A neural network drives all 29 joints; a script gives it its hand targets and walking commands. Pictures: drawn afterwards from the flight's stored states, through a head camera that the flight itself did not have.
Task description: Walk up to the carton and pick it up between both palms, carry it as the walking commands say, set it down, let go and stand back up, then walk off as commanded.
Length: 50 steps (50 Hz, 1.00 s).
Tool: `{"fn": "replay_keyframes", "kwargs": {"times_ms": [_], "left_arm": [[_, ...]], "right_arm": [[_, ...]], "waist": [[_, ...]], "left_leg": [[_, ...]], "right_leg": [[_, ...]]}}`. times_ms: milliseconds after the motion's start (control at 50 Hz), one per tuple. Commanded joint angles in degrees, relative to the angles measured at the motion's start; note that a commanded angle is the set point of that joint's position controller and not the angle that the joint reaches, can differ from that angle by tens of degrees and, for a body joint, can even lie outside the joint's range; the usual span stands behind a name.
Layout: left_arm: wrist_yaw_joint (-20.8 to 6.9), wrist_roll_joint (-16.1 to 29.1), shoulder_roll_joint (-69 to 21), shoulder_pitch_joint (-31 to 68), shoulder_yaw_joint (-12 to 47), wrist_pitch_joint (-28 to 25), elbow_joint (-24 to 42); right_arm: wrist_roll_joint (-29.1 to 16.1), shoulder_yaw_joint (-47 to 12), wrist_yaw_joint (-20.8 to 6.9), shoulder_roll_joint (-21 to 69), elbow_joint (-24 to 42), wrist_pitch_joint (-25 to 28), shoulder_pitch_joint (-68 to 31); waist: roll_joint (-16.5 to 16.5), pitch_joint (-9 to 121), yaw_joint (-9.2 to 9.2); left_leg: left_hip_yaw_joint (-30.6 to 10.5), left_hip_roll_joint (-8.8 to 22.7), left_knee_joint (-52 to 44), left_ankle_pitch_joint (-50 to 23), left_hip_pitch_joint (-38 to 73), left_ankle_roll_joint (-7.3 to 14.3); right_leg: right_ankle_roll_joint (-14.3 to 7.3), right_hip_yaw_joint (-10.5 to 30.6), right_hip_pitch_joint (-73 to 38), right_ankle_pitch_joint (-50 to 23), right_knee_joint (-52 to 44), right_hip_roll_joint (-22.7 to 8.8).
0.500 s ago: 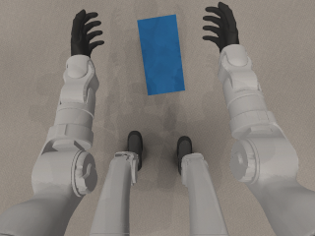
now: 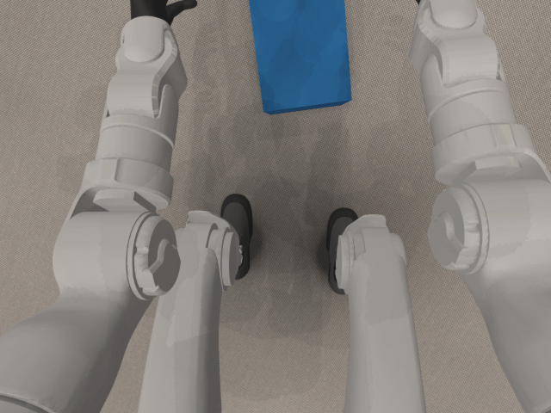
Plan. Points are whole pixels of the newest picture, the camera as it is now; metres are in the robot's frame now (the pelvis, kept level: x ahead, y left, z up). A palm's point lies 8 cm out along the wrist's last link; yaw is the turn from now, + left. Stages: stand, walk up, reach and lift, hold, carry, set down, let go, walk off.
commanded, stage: reach and lift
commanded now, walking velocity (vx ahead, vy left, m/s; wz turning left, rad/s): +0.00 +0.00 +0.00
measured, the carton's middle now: (297, 25) +0.60 -0.03 -0.45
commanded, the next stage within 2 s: none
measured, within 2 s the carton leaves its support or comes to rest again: neither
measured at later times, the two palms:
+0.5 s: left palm (194, 48) +0.53 +0.12 -0.29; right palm (386, 31) +0.54 -0.16 -0.31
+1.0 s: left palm (205, 50) +0.54 +0.12 -0.35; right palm (379, 40) +0.54 -0.16 -0.37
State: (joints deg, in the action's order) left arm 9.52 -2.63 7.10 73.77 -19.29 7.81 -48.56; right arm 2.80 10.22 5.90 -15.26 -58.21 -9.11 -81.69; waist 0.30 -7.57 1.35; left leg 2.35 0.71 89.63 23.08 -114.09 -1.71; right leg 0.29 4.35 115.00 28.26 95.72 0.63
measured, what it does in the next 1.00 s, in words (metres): lowers itself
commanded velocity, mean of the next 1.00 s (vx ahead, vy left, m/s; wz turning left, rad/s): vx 0.00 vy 0.00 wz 0.00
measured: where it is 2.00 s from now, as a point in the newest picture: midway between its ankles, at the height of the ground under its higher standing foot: (289, 258)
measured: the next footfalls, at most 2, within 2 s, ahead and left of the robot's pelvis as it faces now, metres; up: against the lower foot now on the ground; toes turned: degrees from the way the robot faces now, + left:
none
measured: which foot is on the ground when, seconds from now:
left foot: down 0.00-1.00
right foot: down 0.00-1.00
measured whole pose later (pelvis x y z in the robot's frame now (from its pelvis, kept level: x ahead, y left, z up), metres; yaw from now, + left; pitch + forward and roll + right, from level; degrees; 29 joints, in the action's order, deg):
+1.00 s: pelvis -0.01 +0.00 -0.14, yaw +0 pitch +38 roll +5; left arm 7.4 -1.6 12.0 95.3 -19.3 2.0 -69.1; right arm -5.7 0.5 2.3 -23.2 -70.9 -4.9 -96.0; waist 0.1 -29.9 1.4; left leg 1.2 0.0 119.0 28.4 -128.1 -2.9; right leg 0.3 4.1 128.1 34.6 125.2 1.0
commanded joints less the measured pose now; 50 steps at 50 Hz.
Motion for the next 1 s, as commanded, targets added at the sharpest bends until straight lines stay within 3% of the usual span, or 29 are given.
{"fn": "replay_keyframes", "kwargs": {"times_ms": [0, 20, 40, 80, 100, 120, 140, 180, 200, 220, 240, 260, 280, 320, 340, 360, 380, 420, 500, 520, 540, 580, 600, 660, 700, 740, 780, 840, 980], "left_arm": [[1.48, -0.5, 9.38, 22.25, -5.4, -1.58, 3.01], [1.01, 0.4, 8.51, 20.96, -3.84, -2.12, 0.49], [0.76, 0.51, 8.77, 21.15, -3.86, -2.27, -1.96], [1.17, 0.78, 10.15, 24.76, -3.09, -3.21, 3.49], [1.33, 1.49, 12.14, 26.05, -3.71, -3.64, 4.31], [1.31, 1.2, 12.31, 24.23, -3.07, -3.22, -1.32], [1.47, 1.92, 11.83, 28.31, -2.59, -3.52, 5.83], [1.31, 2.57, 13.01, 27.29, -2.2, -3.72, -0.55], [1.7, 2.34, 13.99, 29.86, -2.89, -4.06, 1.43], [2.09, 2.46, 15.7, 30.81, -2.64, -4.21, 3.14], [1.95, 3.89, 14.87, 32.14, -0.63, -3.88, 1.47], [2.24, 4.42, 15.72, 33.96, -1.37, -3.77, 4.65], [1.73, 4.51, 14.62, 33.8, 0.46, -3.48, -2.19], [1.88, 6.06, 14.87, 36.57, 1.37, -3.53, 1.08], [1.07, 6.07, 13.16, 34.52, 2.09, -2.44, -9.81], [0.72, 5.03, 12.17, 35.71, 1.69, -2.23, -7.75], [1.24, 5.12, 11.86, 38.14, 2.44, -3.02, 0.63], [1.57, 6.18, 12.82, 40.18, 1.57, -3.97, -0.61], [0.2, 4.26, 12.36, 35.84, 1.87, -3.32, -14.31], [-0.29, 3.41, 11.19, 35.17, 1.76, -3.18, -13.86], [-0.78, 1.34, 11.49, 33.32, 0.16, -3.17, -17.1], [-1.21, 1.08, 11.07, 36.22, -0.06, -3.9, -10.7], [-1.75, 0.48, 12.23, 34.83, -0.85, -4.0, -14.81], [-2.6, 1.07, 11.17, 33.23, 0.32, -4.88, -15.41], [-2.75, -0.06, 12.94, 33.3, -1.46, -5.4, -15.22], [-2.62, -0.02, 13.48, 30.4, -1.14, -5.9, -17.6], [-3.19, 0.96, 12.17, 30.93, -0.68, -6.13, -18.53], [-2.74, 2.05, 10.55, 31.75, 1.49, -7.26, -18.21], [-3.12, 2.55, 8.09, 29.76, 2.27, -7.46, -17.6]], "right_arm": [[-0.87, -2.43, 0.74, -5.57, 7.69, 1.5, -27.22], [-3.5, -4.01, 0.61, -4.76, 6.51, 1.85, -26.47], [-3.53, -4.57, 0.7, -4.32, 5.87, 2.27, -27.08], [-4.41, -3.98, 0.97, -4.15, 7.11, 2.61, -26.49], [-3.92, -4.48, 1.83, -6.33, 9.73, 3.09, -28.93], [-4.86, -5.46, 1.51, -6.13, 4.5, 2.54, -28.18], [-6.07, -5.94, 1.61, -6.78, 10.28, 2.95, -31.0], [-7.61, -7.76, 1.4, -6.25, 5.35, 2.8, -31.49], [-6.25, -6.32, 1.95, -9.11, 5.56, 3.22, -30.99], [-7.66, -7.05, 2.26, -9.27, 7.72, 3.08, -31.93], [-6.96, -7.32, 2.58, -11.13, 6.49, 3.26, -34.44], [-8.23, -8.1, 2.91, -11.41, 10.22, 3.12, -36.13], [-8.32, -8.45, 2.35, -10.6, 1.48, 2.67, -34.04], [-11.17, -9.54, 2.09, -11.63, 4.32, 2.62, -36.96], [-9.44, -8.57, 1.68, -12.65, -5.62, 1.96, -34.92], [-9.0, -8.07, 1.33, -12.95, -5.88, 1.59, -35.35], [-9.28, -7.62, 1.18, -13.07, 4.4, 2.94, -38.56], [-10.47, -9.37, 1.15, -13.74, 5.27, 4.01, -41.77], [-9.77, -8.87, -0.59, -13.57, -7.21, 2.89, -36.88], [-8.3, -7.69, -1.08, -14.42, -7.21, 3.03, -35.62], [-7.53, -7.07, -1.7, -13.59, -8.89, 3.11, -34.26], [-7.52, -7.17, -2.61, -13.23, -5.74, 3.58, -36.9], [-7.49, -7.2, -3.36, -12.03, -7.61, 3.73, -35.98], [-7.59, -8.01, -4.17, -10.29, -9.84, 4.22, -33.12], [-7.39, -8.9, -4.63, -10.59, -7.04, 4.57, -34.96], [-7.3, -9.37, -4.18, -11.56, -6.02, 5.37, -34.62], [-7.82, -10.05, -4.03, -11.13, -4.5, 5.96, -35.08], [-8.99, -10.28, -4.1, -10.34, -4.97, 6.93, -34.45], [-8.4, -8.88, -4.23, -8.7, -8.13, 7.0, -29.75]], "waist": [[-11.43, 65.54, 7.78], [-10.09, 65.4, 8.72], [-12.47, 63.63, 8.03], [-9.6, 68.12, 7.32], [-12.48, 68.62, 6.71], [-11.07, 65.33, 8.21], [-10.39, 71.11, 8.16], [-12.02, 66.4, 8.5], [-11.47, 69.56, 6.91], [-10.51, 74.89, 7.51], [-11.91, 71.88, 5.22], [-12.38, 77.41, 6.68], [-10.62, 68.16, 5.48], [-8.06, 74.44, 6.52], [-8.34, 61.13, 4.22], [-7.44, 56.99, 4.18], [-7.63, 64.32, 3.81], [-8.56, 65.89, 4.54], [-6.0, 46.84, 5.63], [-5.96, 44.69, 3.9], [-6.27, 40.43, 4.11], [-6.94, 41.37, 3.78], [-8.13, 34.34, 4.83], [-7.81, 35.72, 4.35], [-7.52, 35.84, 6.58], [-7.89, 37.65, 6.63], [-9.1, 37.3, 5.13], [-3.91, 39.96, 5.3], [-3.9, 39.25, 3.56]], "left_leg": [[2.23, -7.18, 4.14, -9.05, 28.08, -0.06], [3.09, -6.92, 5.87, -9.21, 28.99, 0.17], [2.03, -6.62, 6.76, -10.81, 27.6, 0.25], [2.5, -6.89, 7.86, -12.23, 31.23, 0.08], [2.31, -7.03, 9.88, -13.95, 29.45, 0.39], [1.75, -6.96, 9.65, -11.79, 29.87, 0.36], [1.92, -7.16, 10.72, -14.99, 32.18, 0.21], [1.58, -6.51, 12.6, -13.01, 28.8, 0.51], [1.34, -6.71, 13.85, -14.34, 30.83, -0.17], [1.54, -6.86, 14.48, -15.51, 36.98, -0.38], [0.78, -6.71, 15.45, -13.94, 33.08, -0.34], [1.15, -6.94, 15.6, -15.12, 36.4, -0.43], [1.14, -6.17, 16.75, -11.56, 33.26, -0.73], [1.02, -5.82, 17.78, -12.84, 38.85, -1.08], [0.41, -5.29, 18.33, -4.76, 32.66, -0.84], [0.58, -5.36, 18.01, -4.42, 31.84, -1.12], [-0.39, -5.51, 18.62, -10.71, 35.37, -1.02], [-0.11, -5.77, 20.84, -14.23, 35.75, -0.95], [-0.19, -4.35, 22.3, -3.9, 26.7, -0.98], [-0.26, -4.67, 22.54, -2.04, 25.51, -1.11], [-0.74, -4.18, 22.89, -1.63, 23.61, -0.8], [-1.11, -4.53, 23.21, -2.77, 22.05, -0.77], [-0.98, -4.54, 24.18, -2.08, 17.19, -0.5], [-0.88, -4.27, 26.2, -4.33, 18.0, -0.72], [-0.11, -3.83, 28.22, -5.04, 17.95, -0.98], [-0.57, -4.01, 29.7, -7.59, 18.48, -0.82], [-0.29, -4.23, 30.08, -8.29, 17.2, -0.58], [-1.0, -3.97, 30.41, -12.1, 22.28, -0.87], [-0.82, -4.67, 30.92, -13.96, 22.06, -1.39]], "right_leg": [[2.43, -3.81, -34.46, -13.04, -1.99, 5.37], [2.55, -3.65, -33.92, -13.05, -0.42, 5.22], [3.34, -3.99, -33.47, -14.32, 0.82, 5.04], [3.0, -3.66, -34.8, -16.37, 1.63, 5.31], [3.14, -3.31, -35.91, -17.91, 2.75, 5.06], [3.49, -3.82, -32.73, -15.19, 4.03, 4.96], [3.09, -3.1, -36.48, -18.52, 4.27, 5.21], [3.52, -2.94, -35.07, -16.74, 6.51, 4.56], [3.27, -3.5, -35.52, -17.76, 7.57, 4.74], [3.42, -3.98, -37.47, -18.04, 8.22, 4.79], [3.28, -4.19, -37.08, -17.44, 9.23, 4.57], [3.24, -4.57, -39.76, -17.95, 9.79, 4.82], [2.91, -4.59, -34.78, -14.69, 10.94, 4.45], [2.46, -4.03, -36.11, -15.07, 11.91, 4.17], [1.62, -4.45, -28.23, -7.29, 12.22, 3.5], [1.58, -4.63, -26.29, -6.76, 12.37, 3.4], [1.85, -4.53, -29.56, -13.33, 13.35, 3.86], [2.0, -4.47, -30.79, -16.59, 15.19, 3.64], [1.83, -3.2, -18.77, -6.01, 16.11, 2.5], [1.6, -3.63, -17.55, -5.06, 16.12, 2.43], [1.58, -3.02, -15.03, -4.11, 16.2, 2.4], [1.41, -2.51, -16.84, -6.38, 16.95, 2.67], [1.75, -2.7, -13.54, -5.66, 18.1, 2.49], [2.02, -1.99, -13.55, -7.12, 19.16, 2.43], [2.55, -0.85, -13.51, -7.14, 19.48, 2.03], [3.14, -1.25, -13.25, -9.06, 21.11, 2.23], [3.44, -1.63, -14.98, -10.38, 21.13, 2.26], [2.96, -1.62, -12.35, -12.97, 22.34, 2.68], [2.59, -2.56, -10.23, -14.25, 22.96, 3.11]]}}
